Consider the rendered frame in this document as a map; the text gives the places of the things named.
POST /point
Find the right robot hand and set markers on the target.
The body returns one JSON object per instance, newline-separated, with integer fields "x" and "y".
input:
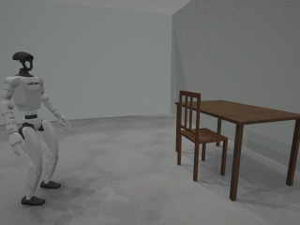
{"x": 15, "y": 138}

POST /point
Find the robot left thigh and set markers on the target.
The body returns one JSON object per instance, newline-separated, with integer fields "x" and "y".
{"x": 51, "y": 139}

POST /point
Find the left robot hand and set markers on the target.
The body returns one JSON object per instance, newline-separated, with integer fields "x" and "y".
{"x": 61, "y": 121}

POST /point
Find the table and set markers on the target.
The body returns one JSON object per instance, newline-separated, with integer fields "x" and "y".
{"x": 244, "y": 114}

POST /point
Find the left robot upper arm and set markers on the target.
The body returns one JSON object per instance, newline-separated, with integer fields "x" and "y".
{"x": 43, "y": 97}

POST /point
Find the right robot upper arm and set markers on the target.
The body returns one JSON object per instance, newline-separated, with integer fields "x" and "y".
{"x": 10, "y": 83}

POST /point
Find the chair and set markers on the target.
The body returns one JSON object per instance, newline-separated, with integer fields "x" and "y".
{"x": 197, "y": 135}

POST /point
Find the robot right forearm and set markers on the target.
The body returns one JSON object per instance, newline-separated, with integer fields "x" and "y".
{"x": 10, "y": 121}

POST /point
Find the robot left shin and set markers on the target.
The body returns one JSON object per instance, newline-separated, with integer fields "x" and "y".
{"x": 49, "y": 169}

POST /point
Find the robot left forearm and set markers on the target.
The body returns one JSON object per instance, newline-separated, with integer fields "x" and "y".
{"x": 52, "y": 109}

